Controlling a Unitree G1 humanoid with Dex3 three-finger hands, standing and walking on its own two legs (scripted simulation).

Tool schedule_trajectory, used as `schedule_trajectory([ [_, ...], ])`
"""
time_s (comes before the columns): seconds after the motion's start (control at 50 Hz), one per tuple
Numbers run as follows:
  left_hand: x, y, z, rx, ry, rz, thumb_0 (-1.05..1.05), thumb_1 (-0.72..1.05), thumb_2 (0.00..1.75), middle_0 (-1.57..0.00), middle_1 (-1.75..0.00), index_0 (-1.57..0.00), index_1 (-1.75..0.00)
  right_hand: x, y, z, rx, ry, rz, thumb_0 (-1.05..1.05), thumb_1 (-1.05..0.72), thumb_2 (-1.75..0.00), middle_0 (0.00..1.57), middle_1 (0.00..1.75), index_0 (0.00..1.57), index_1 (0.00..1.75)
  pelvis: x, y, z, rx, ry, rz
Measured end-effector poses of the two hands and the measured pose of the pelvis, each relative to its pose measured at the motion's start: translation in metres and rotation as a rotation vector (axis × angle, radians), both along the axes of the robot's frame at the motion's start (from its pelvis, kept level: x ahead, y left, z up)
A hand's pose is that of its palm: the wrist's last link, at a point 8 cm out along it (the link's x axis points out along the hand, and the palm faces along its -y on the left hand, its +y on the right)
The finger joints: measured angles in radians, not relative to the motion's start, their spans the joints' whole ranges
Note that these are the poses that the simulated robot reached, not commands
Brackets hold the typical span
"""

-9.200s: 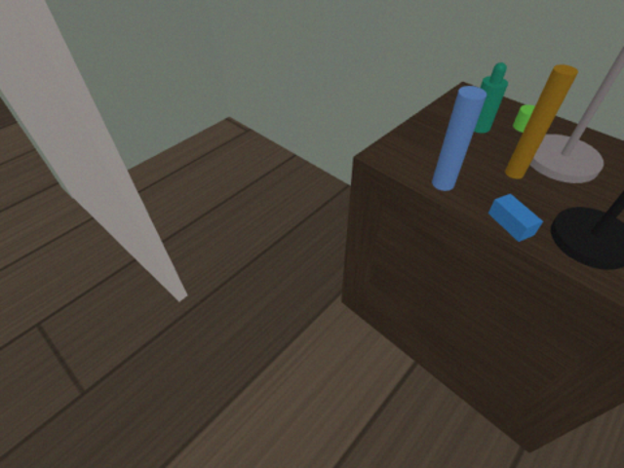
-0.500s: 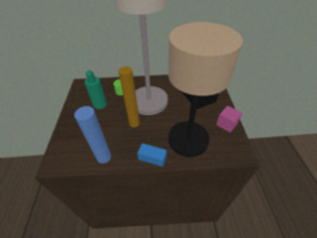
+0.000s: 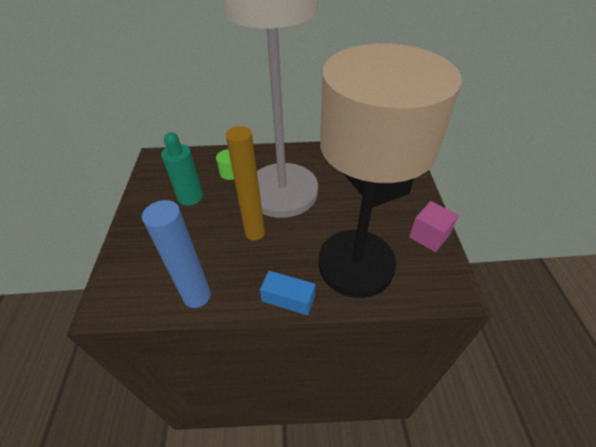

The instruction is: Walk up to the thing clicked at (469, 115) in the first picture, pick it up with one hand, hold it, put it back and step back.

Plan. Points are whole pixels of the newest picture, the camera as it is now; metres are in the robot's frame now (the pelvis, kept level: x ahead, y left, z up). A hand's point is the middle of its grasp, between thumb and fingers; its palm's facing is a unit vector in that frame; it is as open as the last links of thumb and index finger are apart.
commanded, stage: stand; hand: left
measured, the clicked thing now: (181, 260) +0.40 +0.20 +0.00
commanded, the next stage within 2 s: rise first in 1.36 s
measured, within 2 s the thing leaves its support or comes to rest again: neither
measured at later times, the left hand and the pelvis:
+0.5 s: hand out of the picture +0.07 +0.25 -0.15, palm faces -0.02 -0.94 -0.35, open 7.4 cm; pelvis +0.00 +0.00 +0.00, yaw +0 degrees
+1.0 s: hand out of the picture +0.07 +0.25 -0.16, palm faces -0.03 -0.94 -0.35, open 7.4 cm; pelvis +0.00 +0.00 +0.00, yaw +0 degrees
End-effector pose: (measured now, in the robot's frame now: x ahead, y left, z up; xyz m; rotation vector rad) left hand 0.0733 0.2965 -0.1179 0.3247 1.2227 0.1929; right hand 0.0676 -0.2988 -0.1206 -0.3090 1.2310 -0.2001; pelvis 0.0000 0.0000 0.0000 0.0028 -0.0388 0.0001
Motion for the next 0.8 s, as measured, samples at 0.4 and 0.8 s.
schedule_trajectory([
  [0.4, -0.0050, 0.0005, 0.0005, 0.003, 0.004, 0.004, 0.01, 0.90, 0.90, -0.20, -0.30, -0.21, -0.30, -0.0048, -0.0004, -0.0010, 0.000, 0.008, 0.000, 0.00, -0.90, -0.89, 0.20, 0.30, 0.20, 0.30, -0.0009, -0.0003, 0.0000, 0.001, -0.002, 0.001],
  [0.8, -0.0061, 0.0007, 0.0005, 0.004, 0.006, 0.005, 0.01, 0.90, 0.90, -0.20, -0.30, -0.21, -0.30, -0.0062, -0.0009, -0.0013, 0.000, 0.015, 0.003, 0.00, -0.90, -0.89, 0.20, 0.30, 0.20, 0.30, -0.0005, -0.0010, 0.0000, 0.001, -0.001, 0.005],
])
